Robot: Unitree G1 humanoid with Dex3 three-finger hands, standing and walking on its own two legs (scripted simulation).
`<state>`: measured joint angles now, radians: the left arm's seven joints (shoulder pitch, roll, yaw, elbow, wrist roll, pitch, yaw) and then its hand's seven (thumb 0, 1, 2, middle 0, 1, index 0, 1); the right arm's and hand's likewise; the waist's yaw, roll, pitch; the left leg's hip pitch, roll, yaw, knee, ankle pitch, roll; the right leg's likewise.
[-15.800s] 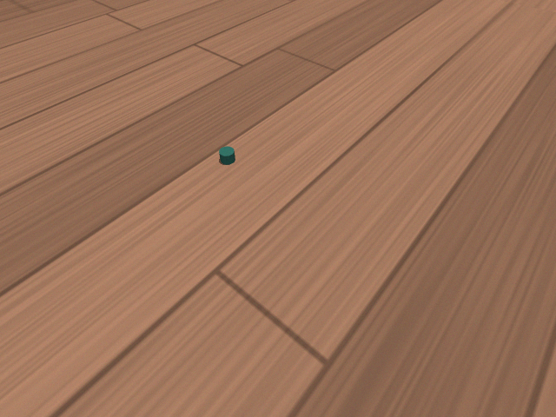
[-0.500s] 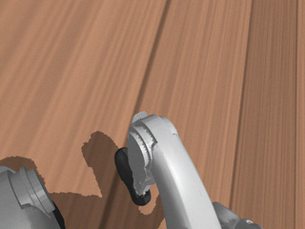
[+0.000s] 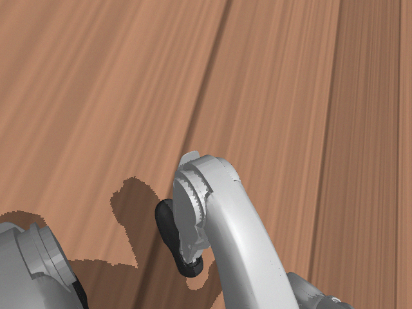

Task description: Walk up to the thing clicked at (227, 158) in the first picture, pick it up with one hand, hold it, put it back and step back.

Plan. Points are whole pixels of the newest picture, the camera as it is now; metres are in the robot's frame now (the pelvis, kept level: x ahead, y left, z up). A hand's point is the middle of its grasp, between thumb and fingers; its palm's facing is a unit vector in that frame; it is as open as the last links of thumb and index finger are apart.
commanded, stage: settle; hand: left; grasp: from above
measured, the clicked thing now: out of the picture +0.46 +0.31 -0.28
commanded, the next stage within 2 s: lift in 0.76 s
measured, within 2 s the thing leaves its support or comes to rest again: leaves its support in 0.08 s
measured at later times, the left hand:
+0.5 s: hand out of the picture +0.44 +0.32 -0.16, palm faces -0.42 -0.12 -0.90, open 10.3 cm
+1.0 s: hand out of the picture +0.44 +0.32 -0.11, palm faces -0.42 -0.10 -0.90, open 10.3 cm
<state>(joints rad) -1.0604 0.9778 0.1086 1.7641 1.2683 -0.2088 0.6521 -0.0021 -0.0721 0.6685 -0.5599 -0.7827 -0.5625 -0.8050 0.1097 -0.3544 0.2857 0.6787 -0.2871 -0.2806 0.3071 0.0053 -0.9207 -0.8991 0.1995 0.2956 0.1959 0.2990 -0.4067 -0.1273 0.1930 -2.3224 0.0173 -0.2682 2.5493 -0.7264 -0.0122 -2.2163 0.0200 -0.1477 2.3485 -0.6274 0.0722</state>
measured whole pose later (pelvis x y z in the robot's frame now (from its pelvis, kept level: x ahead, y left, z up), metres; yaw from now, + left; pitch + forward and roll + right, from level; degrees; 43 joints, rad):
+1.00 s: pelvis +0.00 -0.01 +0.04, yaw +8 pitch +34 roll -7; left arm -0.96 0.68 0.04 1.38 1.20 -0.15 0.33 0.00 -0.09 0.67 -0.59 -0.75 -0.61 -0.76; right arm 0.20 -0.30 0.04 0.73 -0.12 -0.07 0.18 0.01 -0.93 -0.90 0.20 0.30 0.20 0.30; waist -0.25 0.03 -0.07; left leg -2.28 0.00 -0.13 2.35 -0.68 -0.02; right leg -2.23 -0.03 -0.05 2.26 -0.64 0.04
